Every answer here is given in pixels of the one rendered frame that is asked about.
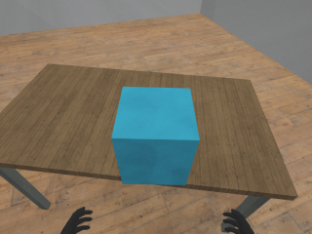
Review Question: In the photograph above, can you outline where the right robot hand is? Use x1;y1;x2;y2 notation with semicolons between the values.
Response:
223;209;254;234

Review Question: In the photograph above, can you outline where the table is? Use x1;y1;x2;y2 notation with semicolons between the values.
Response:
0;63;298;233

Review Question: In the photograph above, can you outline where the carton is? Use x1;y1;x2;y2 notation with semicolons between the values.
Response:
111;87;200;185

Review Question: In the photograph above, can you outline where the left robot hand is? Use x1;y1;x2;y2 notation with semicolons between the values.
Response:
60;207;93;234

